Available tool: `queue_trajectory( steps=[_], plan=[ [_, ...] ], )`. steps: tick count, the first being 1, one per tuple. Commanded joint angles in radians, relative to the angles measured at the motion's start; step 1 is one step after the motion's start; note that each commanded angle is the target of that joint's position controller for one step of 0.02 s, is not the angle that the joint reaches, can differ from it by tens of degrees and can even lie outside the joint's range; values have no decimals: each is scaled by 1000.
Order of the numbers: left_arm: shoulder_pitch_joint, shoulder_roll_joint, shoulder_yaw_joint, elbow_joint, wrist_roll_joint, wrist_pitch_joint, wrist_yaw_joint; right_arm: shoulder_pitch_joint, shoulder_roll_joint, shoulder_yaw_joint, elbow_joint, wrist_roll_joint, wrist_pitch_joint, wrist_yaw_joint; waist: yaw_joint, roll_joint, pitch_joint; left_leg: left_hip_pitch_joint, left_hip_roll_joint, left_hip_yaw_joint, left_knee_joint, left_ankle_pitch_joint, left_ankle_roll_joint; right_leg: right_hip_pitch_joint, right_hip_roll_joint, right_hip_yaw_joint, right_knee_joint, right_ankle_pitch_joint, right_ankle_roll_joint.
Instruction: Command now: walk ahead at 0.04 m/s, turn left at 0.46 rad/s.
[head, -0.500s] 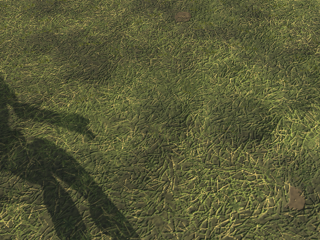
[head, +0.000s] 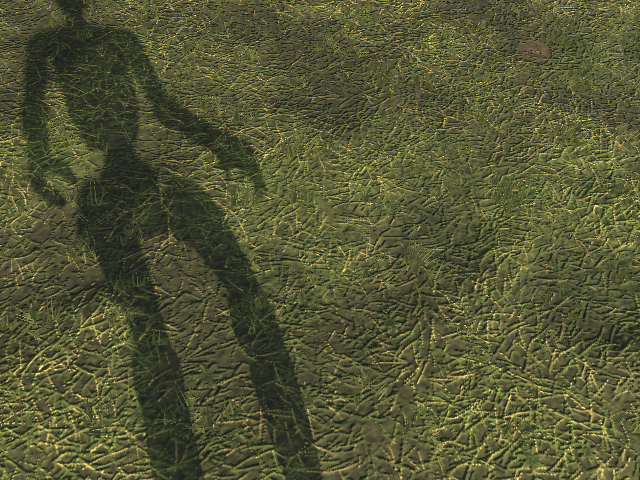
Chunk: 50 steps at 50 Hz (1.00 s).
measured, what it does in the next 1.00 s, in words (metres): walks ahead, turning right: right foot, then left foot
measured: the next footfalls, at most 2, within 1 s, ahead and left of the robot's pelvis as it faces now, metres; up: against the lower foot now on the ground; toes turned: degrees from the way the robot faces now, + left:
right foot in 0.36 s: +0.11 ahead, -0.14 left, +0.00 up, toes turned -5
left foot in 0.80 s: +0.47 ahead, -0.02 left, +0.00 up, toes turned -23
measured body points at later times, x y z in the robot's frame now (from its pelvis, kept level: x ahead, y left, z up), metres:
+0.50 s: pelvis +0.11 -0.06 +0.00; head +0.12 -0.09 +0.45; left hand +0.21 +0.21 -0.10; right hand +0.21 -0.35 -0.11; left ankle +0.09 +0.09 -0.67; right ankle +0.07 -0.14 -0.74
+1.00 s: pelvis +0.31 -0.07 -0.01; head +0.36 -0.09 +0.44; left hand +0.54 +0.15 -0.11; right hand +0.38 -0.38 -0.10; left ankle +0.43 -0.01 -0.74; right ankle +0.23 -0.17 -0.66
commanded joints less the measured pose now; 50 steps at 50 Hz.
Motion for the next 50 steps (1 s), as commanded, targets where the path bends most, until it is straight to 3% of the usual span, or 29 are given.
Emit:
queue_trajectory(
  steps=[1,4,7,10,14,16,17,18,19,20,21,22,24,26,29,32,35,37,39,40,41,42,43,44,45,46,47,50],
  plan=[
    [26,73,19,-50,-9,-17,-5,-43,-129,-31,-64,-1,-16,-20,15,167,-181,191,220,-215,-149,336,179,-58,-5,23,-20,101,13],
    [-15,41,-3,-52,-19,-27,-29,20,-115,-20,-25,-1,-29,-19,-39,217,-146,198,216,-255,-246,-159,170,-30,-22,-9,-223,156,0],
    [-58,62,-6,-68,-31,-47,-45,41,-158,-28,2,-14,-45,-10,-68,213,-63,173,263,-291,-291,-241,180,-12,-35,-12,-348,136,-36],
    [-43,61,-12,-65,-36,-65,-55,56,-178,-32,27,-6,-65,0,-75,180,-19,156,290,-289,-308,-281,185,10,-38,-21,-415,107,-76],
    [-7,50,-22,-59,-42,-78,-67,45,-181,-34,48,11,-79,14,-51,152,1,121,298,-240,-309,-286,176,96,-31,-45,-502,101,-128],
    [65,42,-24,-32,-38,-82,-69,14,-172,-32,52,19,-78,19,-1,118,-18,51,266,-164,-255,-272,147,248,-2,-84,-591,173,-151],
    [129,47,-19,-7,-38,-81,-67,12,-151,-26,55,15,-79,21,27,101,-36,3,237,-120,-192,-255,125,345,20,-94,-610,166,-159],
    [221,73,-8,16,-45,-81,-60,1,-111,-13,52,3,-84,21,65,63,-64,-68,192,-54,-61,-192,87,466,-1,-36,-630,144,-182],
    [315,168,15,21,-41,-84,-51,-39,-42,7,14,-17,-96,24,87,-145,-91,-243,64,98,288,-138,-4,594,-188,293,-768,39,-268],
    [374,237,32,17,-31,-94,-64,-92,-73,1,-43,-8,-121,21,109,-284,-84,-519,-37,59,539,-321,-45,688,-335,712,-920,-131,-423],
    [333,171,13,0,-24,-104,-67,-85,-130,-14,-35,16,-139,26,95,-164,-46,-607,30,-22,643,-296,-34,690,-349,707,-934,-176,-426],
    [298,132,2,-16,-18,-109,-65,-81,-138,-16,-22,24,-149,34,77,-114,-14,-618,64,-33,649,-197,-21,667,-303,611,-923,-118,-394],
    [256,109,-7,-34,-21,-102,-59,-95,-128,-18,-11,-11,-158,35,54,-21,-3,-582,96,-20,555,-64,-31,620,-236,466,-918,109,-346],
    [255,103,-13,-37,-23,-93,-46,-100,-100,-16,-6,-19,-156,40,38,-41,-19,-498,84,4,464,19,-61,567,-182,368,-928,297,-325],
    [266,117,-7,-26,-26,-82,-24,-164,-62,-2,-10,-14,-147,37,47,-42,-8,-416,48,29,277,146,-102,485,-126,264,-924,441,-301],
    [292,133,1,-4,-28,-68,-11,-265,-38,8,-33,-11,-148,42,73,-69,17,-299,-1,47,94,265,-110,396,-88,224,-882,570,-263],
    [326,143,12,18,-39,-46,-1,-291,-61,-2,-45,-5,-149,48,73,-79,-15,-198,-31,24,12,320,-89,405,-99,270,-809,637,-225],
    [287,149,20,6,-41,-38,7,-255,-94,-16,-35,-3,-149,46,40,-94,-35,-143,-26,-8,-20,285,-65,439,-112,317,-743,679,-200],
    [215,135,20,-28,-38,-36,8,-116,-136,-36,0,-14,-155,32,-36,-101,-122,31,-12,7,-84,327,-22,457,-69,317,-579,824,-156],
    [192,95,7,-58,-30,-36,1,-1,-166,-43,13,-32,-159,24,-90,-62,-251,267,90,-59,-72,458,32,380,-15,305,-383,715,-121],
    [294,-9,-21,-72,2,-37,-5,68,-221,-47,15,-45,-149,13,-41,197,-395,584,346,-291,43,898,129,137,114,221,-71,7,-68],
    [475,34,-26,-57,-28,-34,-12,76,-203,-42,28,-33,-128,22,17,395,-554,704,540,-618,1,800,292,-23,148,195,188,-340,-39],
    [439,134,2,-26,-44,-19,-11,1,-128,-27,-8,-22,-109,18,6,227,-458,568,475,-534,-60,572,260,-56,62,197,265,-228,-15],
    [313,167,13,-50,-48,-5,-7,-60,-73,-10,-19,-15,-94,10,-11,153,-307,428,403,-360,-88,483,214,-89,34,127,250,-154,0],
    [268,161,15,-57,-40,10,0,-103,-58,-1,-13,-14,-83,8,3,103,-225,296,349,-270,-118,439,193,-73,1,104,218,-107,12],
    [249,150,18,-72,-33,23,5,-133,-62,-1,-1,-19,-78,6,23,116,-168,180,318,-211,-149,401,188,-36,-24,95,176,-79,15],
    [257,113,9,-77,-31,33,3,-145,-86,-9,15,-29,-77,5,40,149,-130,70,285,-140,-188,389,182,33,-30,64,127,-56,15],
    [221,51,-13,-106,-17,30,4,-143,-110,-19,52,-30,-86,3,34,161,-133,41,297,-75,-218,501,222,79,-38,36,-36,-29,8]
  ],
)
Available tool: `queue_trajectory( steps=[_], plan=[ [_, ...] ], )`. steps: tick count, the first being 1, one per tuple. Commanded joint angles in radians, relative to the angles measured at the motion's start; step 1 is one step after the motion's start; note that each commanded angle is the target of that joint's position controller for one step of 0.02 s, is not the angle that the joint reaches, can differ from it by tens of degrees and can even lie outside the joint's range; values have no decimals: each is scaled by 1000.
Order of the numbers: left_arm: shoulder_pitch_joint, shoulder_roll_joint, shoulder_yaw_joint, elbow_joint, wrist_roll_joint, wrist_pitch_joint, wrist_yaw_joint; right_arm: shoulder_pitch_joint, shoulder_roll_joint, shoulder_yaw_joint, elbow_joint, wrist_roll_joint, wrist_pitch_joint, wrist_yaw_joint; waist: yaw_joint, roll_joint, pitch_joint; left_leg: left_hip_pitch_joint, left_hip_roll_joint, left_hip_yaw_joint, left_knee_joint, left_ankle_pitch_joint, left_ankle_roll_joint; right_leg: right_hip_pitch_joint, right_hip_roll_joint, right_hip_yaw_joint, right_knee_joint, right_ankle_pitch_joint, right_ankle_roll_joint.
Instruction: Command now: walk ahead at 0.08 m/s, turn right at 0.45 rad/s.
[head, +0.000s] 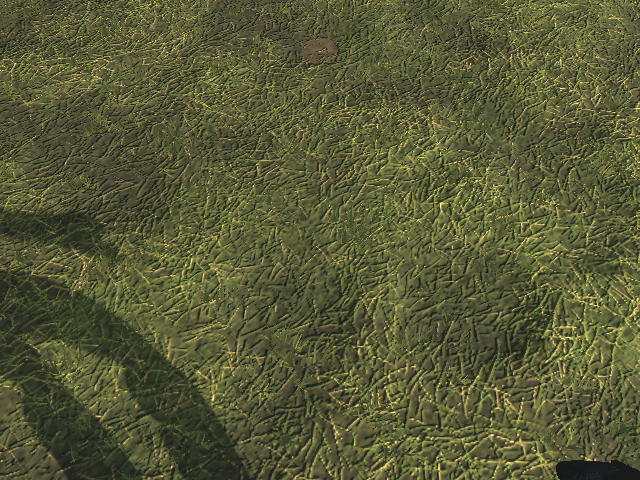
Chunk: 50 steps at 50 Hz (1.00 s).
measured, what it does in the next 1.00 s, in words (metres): steps on the spot: right foot, then left foot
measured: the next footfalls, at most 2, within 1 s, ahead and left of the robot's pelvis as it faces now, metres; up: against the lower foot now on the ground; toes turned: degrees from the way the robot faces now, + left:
right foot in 0.20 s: +0.10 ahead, -0.14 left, +0.00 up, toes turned -3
left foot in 0.48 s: +0.09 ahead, +0.11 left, +0.00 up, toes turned -4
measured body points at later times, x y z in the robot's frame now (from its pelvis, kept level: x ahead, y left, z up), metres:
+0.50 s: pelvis +0.04 -0.03 +0.00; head +0.06 -0.03 +0.45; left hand +0.24 +0.19 -0.09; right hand +0.13 -0.31 -0.12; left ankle +0.05 +0.11 -0.74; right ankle +0.06 -0.14 -0.73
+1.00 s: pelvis +0.07 -0.02 +0.00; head +0.06 -0.02 +0.45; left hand +0.17 +0.24 -0.13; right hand +0.10 -0.29 -0.14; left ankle +0.05 +0.11 -0.73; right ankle +0.06 -0.13 -0.73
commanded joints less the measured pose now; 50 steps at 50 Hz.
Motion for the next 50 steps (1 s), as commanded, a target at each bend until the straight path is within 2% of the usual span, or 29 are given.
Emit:
queue_trajectory(
  steps=[1,3,7,8,9,10,11,12,13,14,16,18,19,21,23,24,25,26,27,28,30,34,42,43,44,46,47,49,50],
  plan=[
    [88,28,2,-65,17,-4,0,-18,-159,-45,-28,5,-10,-7,9,136,-194,116,289,-185,-154,380,240,71,-52,9,-131,58,-4],
    [60,28,-5,-74,18,-5,-8,-37,-176,-49,-20,15,1,-5,5,130,-217,109,293,-157,-159,336,237,139,-53,-2,-245,125,-19],
    [13,50,-6,-88,16,-1,-26,-24,-201,-48,10,33,23,5,-6,135,-190,101,284,-150,-143,104,205,230,-28,-33,-441,189,-53],
    [23,46,-5,-82,20,-2,-29,-29,-196,-43,19,40,27,7,9,128,-183,86,271,-141,-114,45,182,285,-12,-52,-537,238,-69],
    [35,48,-3,-75,25,-5,-31,-20,-173,-33,30,44,29,8,21,119,-178,53,246,-128,-75,-19,144,359,5,-61,-635,286,-90],
    [29,65,0,-84,33,-5,-28,27,-129,-15,54,39,27,12,20,82,-171,6,207,-102,-25,-108,70,431,-26,-7,-734,362,-119],
    [17,141,8,-112,41,-5,-17,74,-66,8,49,3,23,20,-30,-135,-200,-67,104,4,190,-298,-30,496,-239,252,-808,573,-182],
    [-41,143,2,-123,62,-16,-21,46,-95,-3,37,8,29,8,-20,-246,-164,-85,44,-22,279,-470,-73,320,-342,361,-865,470,-327],
    [-75,104,-7,-129,64,-33,-28,27,-165,-22,42,18,39,-1,-3,-184,-130,-72,63,-66,389,-464,-90,281,-302,330,-879,410,-348],
    [-96,74,-16,-114,61,-48,-32,48,-169,-29,55,24,45,-3,-20,-171,-127,-78,65,-80,430,-433,-96,277,-262,273,-869,413,-321],
    [-133,71,-16,-100,44,-61,-34,91,-161,-35,90,16,58,-11,-34,-126,-133,-71,74,-93,459,-379,-117,298,-220,206,-831,530,-286],
    [-142,48,-23,-85,39,-60,-35,105,-122,-24,101,23,57,-6,-43,-103,-155,-13,72,-83,401,-353,-128,307,-187,149,-789,674,-280],
    [-135,41,-23,-78,37,-57,-35,95,-106,-16,101,27,54,-4,-32,-104,-167,2,70,-76,344,-342,-130,332,-181,142,-772,698,-282],
    [-126,35,-22,-61,32,-49,-35,84,-100,-10,104,33,52,-1,-18,-104,-185,43,62,-67,218,-284,-128,368,-183,159,-751,702,-291],
    [-131,20,-26,-39,20,-45,-36,121,-92,-3,122,24,49,3,-47,-85,-188,161,54,-58,-24,-52,-107,346,-154,150,-735,601,-252],
    [-97,10,-29,-23,24,-51,-38,124,-123,-5,123,9,49,1,-34,-52,-194,229,86,-102,-48,75,-86,315,-127,145,-736,495,-207],
    [-66,8,-30,-19,39,-59,-44,119,-192,-18,121,8,51,-5,9,47,-179,247,136,-141,-13,182,-50,278,-74,103,-718,385,-168],
    [-60,3,-29,-16,46,-60,-45,93,-199,-24,140,22,52,-4,25,126,-156,156,123,-130,1,8,-7,310,-21,41,-735,316,-130],
    [-110,29,-24,-8,47,-58,-41,80,-153,-14,134,20,49,-1,-13,94,-123,106,107,-131,-24,-85,-6,331,-12,28,-711,300,-113],
    [-131,26,-20,-10,41,-55,-35,79,-135,-8,145,12,44,-4,-15,88,-118,91,105,-132,-38,-112,-18,336,-15,23,-702,312,-114],
    [-124,10,-20,0,39,-44,-25,79,-125,-2,159,13,32,-9,-17,86,-101,96,94,-123,-39,-90,-36,329,-17,27,-703,361,-117],
    [-105,-1,-16,35,36,-45,-19,102,-120,4,193,16,26,-18,-24,58,-97,108,85,-114,-31,-99,-38,327,-17,24,-710,375,-112],
    [-69,3,-7,119,31,-52,-12,106,-113,10,247,17,31,-26,-29,25,-86,124,72,-109,-33,-96,-31,329,-16,13,-719,397,-96],
    [-50,0,-8,137,29,-51,-10,124,-110,10,261,19,34,-27,-30,30,-107,130,63,-102,-41,-196,-25,335,-1,-4,-715,297,-97],
    [-42,7,-3,148,23,-49,-7,133,-125,4,268,27,37,-29,-31,44,-90,112,55,-104,-43,-348,-6,308,25,-28,-692,122,-104],
    [-47,8,-1,150,16,-56,-3,141,-147,-5,263,36,37,-33,-41,79,-4,61,95,-178,-86,-623,48,180,41,-40,-651,-109,-120],
    [-60,-3,-3,145,12,-70,-5,163,-158,-8,264,39,29,-32,-52,109,26,65,143,-251,-124,-690,80,125,42,-46,-609,-106,-124],
    [-73,-35,-7,142,-2,-103,-17,204,-201,-25,279,47,9,-30,-54,214,46,110,294,-454,-234,-751,167,62,40,-97,-460,47,-120],
    [-80,-29,-6,142,-6,-116,-24,195,-201,-28,276,49,3,-30,-51,219,59,92,328,-498,-257,-716,190,65,12,-74,-439,64,-133]
  ],
)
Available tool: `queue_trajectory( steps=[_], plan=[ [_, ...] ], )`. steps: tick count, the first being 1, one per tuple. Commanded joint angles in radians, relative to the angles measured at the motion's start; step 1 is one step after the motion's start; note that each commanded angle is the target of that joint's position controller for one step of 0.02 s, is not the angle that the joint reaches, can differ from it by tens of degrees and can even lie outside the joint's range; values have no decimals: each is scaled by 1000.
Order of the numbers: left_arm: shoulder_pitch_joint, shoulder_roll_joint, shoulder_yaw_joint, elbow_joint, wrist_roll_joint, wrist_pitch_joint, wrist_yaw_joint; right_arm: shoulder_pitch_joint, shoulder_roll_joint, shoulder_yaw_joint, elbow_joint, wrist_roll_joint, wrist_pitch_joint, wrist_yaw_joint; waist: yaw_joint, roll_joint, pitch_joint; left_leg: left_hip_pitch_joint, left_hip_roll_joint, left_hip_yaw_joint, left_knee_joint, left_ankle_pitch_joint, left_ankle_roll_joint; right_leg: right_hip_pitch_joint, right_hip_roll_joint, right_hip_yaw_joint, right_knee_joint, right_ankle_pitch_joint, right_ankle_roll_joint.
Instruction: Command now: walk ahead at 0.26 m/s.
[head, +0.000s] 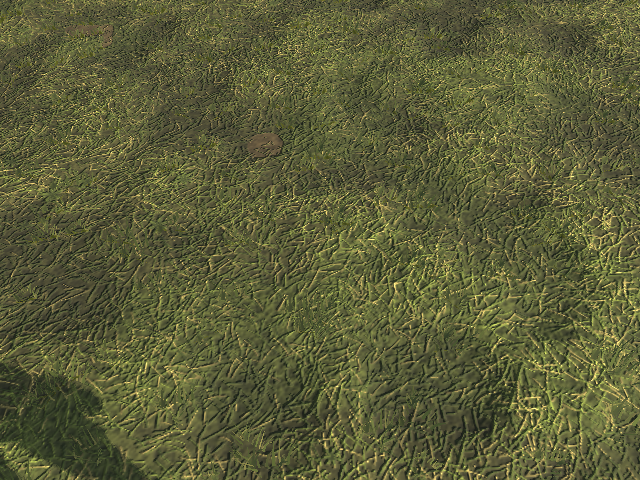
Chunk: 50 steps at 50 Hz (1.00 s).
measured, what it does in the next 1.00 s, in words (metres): walks ahead: left foot, then right foot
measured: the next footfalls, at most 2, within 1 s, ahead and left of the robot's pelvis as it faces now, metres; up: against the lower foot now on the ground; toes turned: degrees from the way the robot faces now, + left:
left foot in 0.52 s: +0.41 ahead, +0.12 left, +0.00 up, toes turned +3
right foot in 0.96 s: +0.51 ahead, -0.10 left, +0.00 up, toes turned +1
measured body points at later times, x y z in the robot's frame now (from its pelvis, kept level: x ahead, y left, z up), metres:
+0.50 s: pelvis +0.20 +0.01 -0.01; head +0.24 +0.01 +0.44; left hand +0.11 +0.26 -0.14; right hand +0.45 -0.20 -0.09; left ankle +0.37 +0.12 -0.72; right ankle +0.01 -0.11 -0.73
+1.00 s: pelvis +0.40 +0.03 +0.01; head +0.41 +0.02 +0.46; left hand +0.54 +0.29 -0.11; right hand +0.47 -0.23 -0.14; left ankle +0.37 +0.12 -0.73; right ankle +0.47 -0.10 -0.73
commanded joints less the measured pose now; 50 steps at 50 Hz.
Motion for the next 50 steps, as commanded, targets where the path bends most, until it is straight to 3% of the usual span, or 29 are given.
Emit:
queue_trajectory(
  steps=[1,3,4,5,6,7,8,9,11,13,16,21,24,26,27,28,29,30,31,32,34,37,39,42,45,47,48,49,50],
  plan=[
    [-75,66,16,-75,-18,-57,-16,-12,-195,-46,-39,11,-27,-2,-1,177,161,-96,291,-410,-372,-410,209,-137,-24,-22,22,-31,-35],
    [60,73,27,-6,-20,-68,-23,-95,-163,-38,-66,18,-26,8,76,134,124,-210,186,-249,-281,-256,139,142,2,-40,-182,69,-55],
    [149,115,44,32,-13,-69,-21,-125,-121,-27,-82,12,-32,11,105,40,89,-282,107,-134,-118,-119,88,265,-53,68,-238,76,-68],
    [268,204,70,60,-10,-73,-22,-155,-62,-12,-118,1,-49,12,132,-231,45,-444,-27,37,228,-40,11,410,-234,412,-392,-55,-158],
    [302,210,63,58,1,-84,-35,-172,-106,-22,-143,6,-69,10,137,-279,35,-581,-55,-26,457,-189,6,458,-378,685,-473,-21,-256],
    [235,145,41,44,8,-94,-36,-136,-131,-32,-130,22,-81,18,85,-162,70,-648,5,-83,581,-158,29,453,-383,622,-450,37,-257],
    [195,117,32,29,9,-100,-37,-107,-122,-30,-113,31,-88,28,62,-120,72,-665,40,-88,604,-71,55,453,-339,516,-448,84,-225],
    [169,120,30,25,6,-99,-40,-117,-117,-32,-111,26,-94,33,53,-79,82,-687,68,-70,584,7,66,449,-316,436,-463,134,-197],
    [173,76,12,33,10,-85,-39,-152,-106,-37,-117,12,-91,47,50,-87,80,-643,99,-40,505,104,57,420,-259,285,-482,354,-154],
    [206,79,10,48,9,-73,-31,-175,-64,-27,-125,4,-82,61,55,-97,71,-610,86,4,419,160,27,393,-228,196,-493,474,-154],
    [206,118,14,54,9,-64,-13,-303,-28,-9,-178,-2,-77,64,74,-80,111,-527,55,41,191,280,-12,276,-199,116,-535,455,-154],
    [230,143,25,93,-8,-70,-7,-391,-67,-9,-231,10,-76,70,66,-109,153,-408,28,32,1,390,15,257,-245,81,-565,439,-141],
    [195,163,36,94,-5,-57,-6,-318,-120,-33,-226,8,-83,74,-1,-120,76,-290,-7,44,-21,330,66,356,-270,52,-432,762,-108],
    [176,156,32,87,8,-37,-5,-44,-181,-75,-145,12,-75,62,-133,-125,-95,62,-56,80,-14,294,113,289,-209,-2,-101,993,-64],
    [193,121,15,66,25,-34,-5,132,-244,-94,-109,1,-68,50,-181,-15,-224,368,128,-143,5,208,173,50,-155,-23,216,692,-35],
    [330,-40,-25,66,12,-54,-16,172,-292,-98,-92,-18,-68,58,-81,278,-364,599,368,-677,-178,-6,342,-281,61,28,574,-91,32],
    [263,60,-5,75,-14,-79,-17,105,-201,-72,-103,-10,-74,62,-105,196,-294,519,346,-740,-279,52,313,-359,34,156,707,-164,17],
    [176,114,12,49,-35,-92,-18,1,-160,-59,-121,-11,-80,60,-75,147,-148,369,329,-550,-266,259,279,-404,-11,126,737,-100,10],
    [135,124,14,45,-26,-95,-9,-78,-134,-51,-137,-15,-85,62,-37,40,-94,219,296,-398,-260,497,258,-345,-67,98,700,-20,12],
    [108,127,25,45,-7,-89,0,-117,-107,-45,-138,-22,-90,67,-8,7,-59,99,252,-281,-267,654,238,-289,-99,84,643,14,17],
    [137,87,25,49,-1,-62,6,-128,-77,-33,-116,-38,-98,71,37,44,-63,-12,210,-170,-303,789,229,-176,-123,82,562,48,22],
    [104,54,20,28,10,-35,14,-123,-97,-30,-81,-44,-101,55,65,51,-50,-85,189,-79,-327,899,249,-148,-124,65,391,111,48],
    [38,46,13,8,17,-26,15,-133,-118,-31,-73,-41,-89,40,57,53,-61,-83,163,-31,-324,886,231,-127,-127,54,220,207,60],
    [-54,60,9,-5,9,-18,9,-90,-151,-35,-50,-36,-68,28,15,53,-77,-54,155,-24,-328,774,210,-78,-103,35,63,324,66],
    [-115,87,15,-15,9,-9,7,-67,-147,-30,-29,-30,-48,26,1,51,-51,-26,174,-63,-310,601,205,-60,-92,43,-31,300,57],
    [-113,89,17,-9,18,-11,6,-79,-132,-24,-25,-16,-37,24,26,41,-39,-25,159,-75,-254,483,174,7,-77,29,-157,333,35],
    [-104,106,21,-2,28,-13,7,-47,-106,-15,-15,-12,-34,23,30,17,-36,-36,122,-73,-215,416,132,72,-88,45,-247,444,18],
    [-84,152,31,2,32,-14,13,-6,-80,-6,-12,-29,-37,22,12,-40,-65,-64,72,-48,-157,336,86,164,-156,112,-244,672,-4],
    [-108,198,37,8,23,-8,17,114,-69,-8,7,-38,-41,25,-73,-149,-102,-134,5,-14,-154,161,48,255,-206,156,-182,768,-72]
  ],
)
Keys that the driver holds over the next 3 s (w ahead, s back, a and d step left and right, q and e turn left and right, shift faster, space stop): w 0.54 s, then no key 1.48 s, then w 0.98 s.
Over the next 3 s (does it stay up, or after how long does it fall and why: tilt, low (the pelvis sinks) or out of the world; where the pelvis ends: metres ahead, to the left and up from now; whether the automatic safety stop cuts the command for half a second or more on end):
stays up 0.83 0.03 0.01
